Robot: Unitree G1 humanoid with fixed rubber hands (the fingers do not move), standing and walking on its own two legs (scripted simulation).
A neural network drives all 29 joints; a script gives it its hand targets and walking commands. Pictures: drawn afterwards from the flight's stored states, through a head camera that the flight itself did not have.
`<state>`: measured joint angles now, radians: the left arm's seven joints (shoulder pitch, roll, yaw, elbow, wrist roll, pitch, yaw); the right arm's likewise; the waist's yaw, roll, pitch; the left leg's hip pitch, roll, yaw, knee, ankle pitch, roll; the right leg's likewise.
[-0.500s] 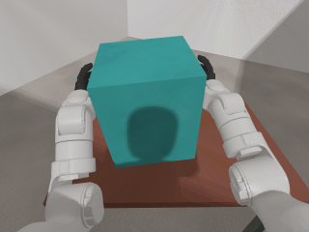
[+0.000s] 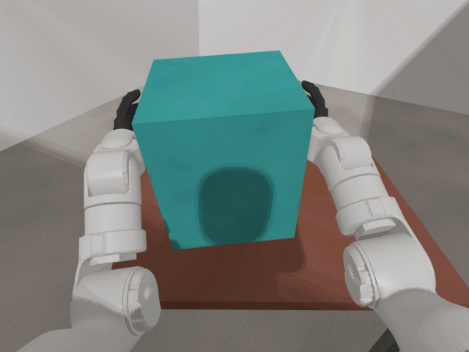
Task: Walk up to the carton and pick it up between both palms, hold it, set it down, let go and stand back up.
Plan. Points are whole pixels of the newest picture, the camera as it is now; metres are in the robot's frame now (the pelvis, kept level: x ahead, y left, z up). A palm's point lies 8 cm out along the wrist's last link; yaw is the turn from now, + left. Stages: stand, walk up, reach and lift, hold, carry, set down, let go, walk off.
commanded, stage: hold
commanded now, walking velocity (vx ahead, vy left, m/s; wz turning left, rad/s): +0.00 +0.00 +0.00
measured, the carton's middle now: (225, 151) +0.37 +0.00 +0.21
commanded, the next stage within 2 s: none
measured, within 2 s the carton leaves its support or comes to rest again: neither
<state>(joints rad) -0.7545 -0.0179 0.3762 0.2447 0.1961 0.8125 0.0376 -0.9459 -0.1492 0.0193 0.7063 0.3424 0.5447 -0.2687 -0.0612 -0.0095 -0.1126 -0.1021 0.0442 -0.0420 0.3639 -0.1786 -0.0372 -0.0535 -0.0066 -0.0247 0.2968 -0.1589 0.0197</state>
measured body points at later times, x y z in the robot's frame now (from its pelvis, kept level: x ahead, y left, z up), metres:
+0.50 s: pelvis +0.01 +0.00 +0.00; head -0.06 +0.02 +0.44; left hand +0.39 +0.16 +0.23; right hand +0.41 -0.14 +0.25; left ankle +0.02 +0.14 -0.75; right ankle +0.01 -0.13 -0.75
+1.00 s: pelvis +0.00 +0.00 +0.00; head -0.07 +0.02 +0.44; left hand +0.38 +0.16 +0.24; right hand +0.39 -0.14 +0.26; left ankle +0.02 +0.14 -0.75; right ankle +0.01 -0.13 -0.75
